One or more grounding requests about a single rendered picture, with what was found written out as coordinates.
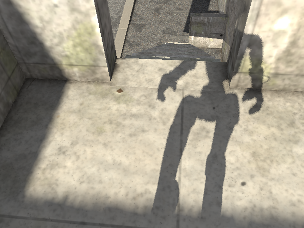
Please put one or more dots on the stairs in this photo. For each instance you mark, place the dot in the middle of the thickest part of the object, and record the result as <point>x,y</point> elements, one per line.
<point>174,51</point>

